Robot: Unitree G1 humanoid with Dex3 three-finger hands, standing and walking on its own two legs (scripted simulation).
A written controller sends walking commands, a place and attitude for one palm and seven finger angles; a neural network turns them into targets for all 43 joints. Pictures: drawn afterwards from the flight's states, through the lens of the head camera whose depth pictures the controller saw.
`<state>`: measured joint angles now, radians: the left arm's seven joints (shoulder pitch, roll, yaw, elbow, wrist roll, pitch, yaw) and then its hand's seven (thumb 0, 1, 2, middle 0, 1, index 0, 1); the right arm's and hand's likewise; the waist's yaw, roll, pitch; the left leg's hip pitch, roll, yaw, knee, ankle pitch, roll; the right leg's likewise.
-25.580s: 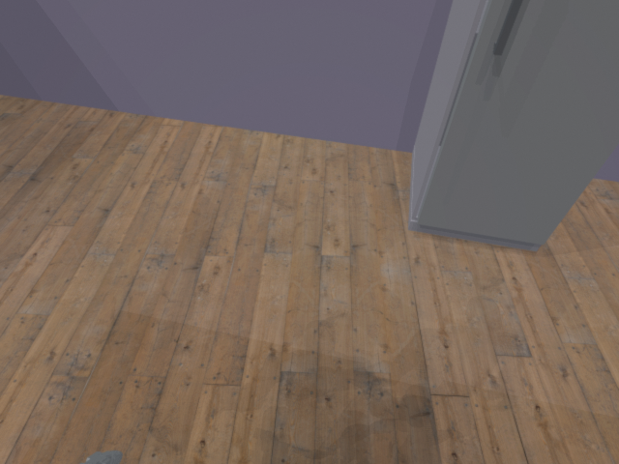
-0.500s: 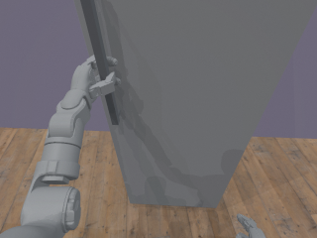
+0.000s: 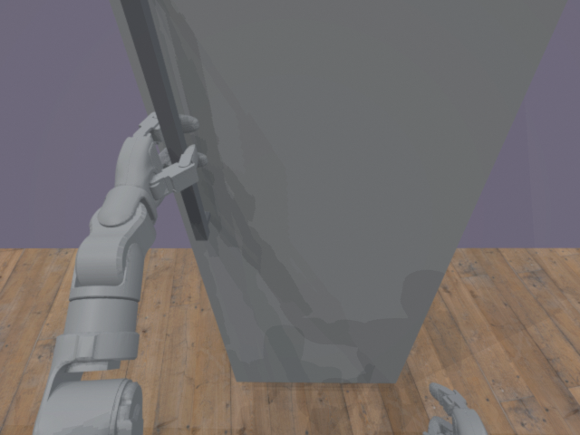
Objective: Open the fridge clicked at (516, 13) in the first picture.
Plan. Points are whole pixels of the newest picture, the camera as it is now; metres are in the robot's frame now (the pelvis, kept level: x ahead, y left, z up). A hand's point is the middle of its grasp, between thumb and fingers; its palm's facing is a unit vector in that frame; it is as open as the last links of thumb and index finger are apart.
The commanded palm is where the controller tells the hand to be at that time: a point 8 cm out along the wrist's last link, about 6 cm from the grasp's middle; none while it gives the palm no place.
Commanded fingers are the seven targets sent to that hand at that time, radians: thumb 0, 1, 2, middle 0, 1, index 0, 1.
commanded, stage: grip the handle and tug to test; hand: left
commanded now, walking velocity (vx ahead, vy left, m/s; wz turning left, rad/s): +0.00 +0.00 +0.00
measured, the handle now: (178, 130) +0.44 +0.18 +0.24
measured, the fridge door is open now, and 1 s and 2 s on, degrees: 0 19 41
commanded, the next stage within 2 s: pull the door a little, standing still in 0.16 s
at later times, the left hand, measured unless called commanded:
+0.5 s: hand (184, 199) +0.32 +0.14 +0.22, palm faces +0.03 -1.00 -0.03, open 6.1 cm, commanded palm +0.27 +0.20 +0.22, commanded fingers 0.00 0.90 0.90 -0.45 -1.40 -0.45 -1.40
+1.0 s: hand (191, 267) +0.24 +0.12 +0.20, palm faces +0.13 -0.96 -0.26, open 7.3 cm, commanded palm +0.20 +0.17 +0.22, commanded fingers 0.00 0.90 0.90 -0.45 -1.40 -0.45 -1.40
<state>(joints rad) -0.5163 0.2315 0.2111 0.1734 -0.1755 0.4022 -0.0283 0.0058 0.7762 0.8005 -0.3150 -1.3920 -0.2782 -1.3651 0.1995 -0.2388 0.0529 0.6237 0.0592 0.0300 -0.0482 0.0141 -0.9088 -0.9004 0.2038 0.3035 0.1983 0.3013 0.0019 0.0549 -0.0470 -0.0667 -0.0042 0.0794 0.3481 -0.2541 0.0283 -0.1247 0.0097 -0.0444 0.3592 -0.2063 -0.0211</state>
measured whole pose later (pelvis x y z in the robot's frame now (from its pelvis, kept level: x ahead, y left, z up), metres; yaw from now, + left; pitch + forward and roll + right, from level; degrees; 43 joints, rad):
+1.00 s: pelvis -0.07 -0.01 +0.00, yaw +2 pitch +1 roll +1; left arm -0.01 0.28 0.05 -0.37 -0.04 0.02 0.13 -0.09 0.67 0.71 -0.41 -1.40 -0.14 -1.14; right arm 0.19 -0.20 0.03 0.58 -0.01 0.12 -0.08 0.01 -0.91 -0.90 0.20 0.30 0.20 0.30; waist -0.05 0.05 0.01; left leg -0.25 -0.02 0.04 0.40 -0.17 0.02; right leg -0.30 -0.01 -0.07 0.43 -0.14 -0.02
